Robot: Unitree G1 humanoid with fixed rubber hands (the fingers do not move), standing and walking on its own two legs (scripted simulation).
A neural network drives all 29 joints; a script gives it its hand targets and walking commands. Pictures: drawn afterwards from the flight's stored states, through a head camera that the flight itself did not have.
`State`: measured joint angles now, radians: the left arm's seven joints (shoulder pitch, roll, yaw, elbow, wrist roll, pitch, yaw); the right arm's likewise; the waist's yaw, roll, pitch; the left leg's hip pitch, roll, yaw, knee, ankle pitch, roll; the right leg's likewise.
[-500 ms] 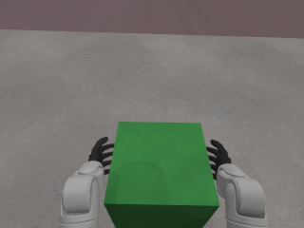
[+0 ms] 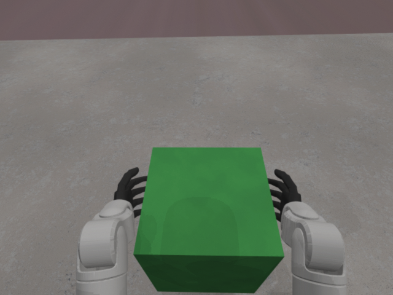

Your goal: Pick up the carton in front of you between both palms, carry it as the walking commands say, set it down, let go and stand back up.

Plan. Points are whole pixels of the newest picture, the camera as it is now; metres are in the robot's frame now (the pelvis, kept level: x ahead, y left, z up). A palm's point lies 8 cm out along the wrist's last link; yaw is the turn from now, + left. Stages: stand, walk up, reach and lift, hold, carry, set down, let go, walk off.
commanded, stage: carry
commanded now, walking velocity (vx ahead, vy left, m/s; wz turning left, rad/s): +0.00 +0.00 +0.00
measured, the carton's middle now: (205, 223) +0.27 +0.00 +0.02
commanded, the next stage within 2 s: hold in 1.76 s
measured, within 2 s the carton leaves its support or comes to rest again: neither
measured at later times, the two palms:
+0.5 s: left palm (121, 188) +0.31 +0.17 +0.09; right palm (272, 191) +0.31 -0.13 +0.09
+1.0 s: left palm (121, 205) +0.29 +0.17 +0.06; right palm (272, 209) +0.28 -0.13 +0.06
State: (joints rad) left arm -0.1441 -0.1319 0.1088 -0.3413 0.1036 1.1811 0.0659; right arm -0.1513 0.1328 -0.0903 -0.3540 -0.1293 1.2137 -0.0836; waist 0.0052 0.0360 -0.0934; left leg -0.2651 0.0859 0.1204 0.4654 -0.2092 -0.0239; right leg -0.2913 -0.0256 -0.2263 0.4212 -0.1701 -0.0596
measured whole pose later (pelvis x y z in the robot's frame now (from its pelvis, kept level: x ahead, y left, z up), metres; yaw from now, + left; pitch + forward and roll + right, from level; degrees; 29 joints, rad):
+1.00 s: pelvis +0.02 +0.02 +0.00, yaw -1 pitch +2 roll +0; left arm -0.14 -0.13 0.11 -0.09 0.18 1.01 0.04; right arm -0.14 0.13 -0.11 -0.09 -0.18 1.02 -0.05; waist 0.00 0.00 -0.13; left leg -0.24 0.05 0.16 0.50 -0.29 0.01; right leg -0.30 -0.08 -0.19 0.50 -0.23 -0.01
